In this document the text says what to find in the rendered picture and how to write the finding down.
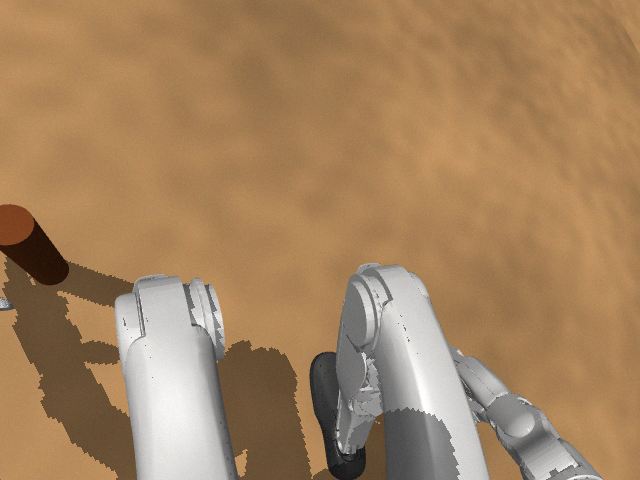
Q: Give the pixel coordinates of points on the can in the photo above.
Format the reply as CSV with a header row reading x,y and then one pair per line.
x,y
25,243

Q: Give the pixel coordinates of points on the right robot arm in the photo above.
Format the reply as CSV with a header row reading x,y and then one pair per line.
x,y
534,444

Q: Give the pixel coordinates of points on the right robot foot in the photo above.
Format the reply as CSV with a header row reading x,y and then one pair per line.
x,y
325,391

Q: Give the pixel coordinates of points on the right robot hand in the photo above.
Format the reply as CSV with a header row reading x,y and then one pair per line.
x,y
479,382

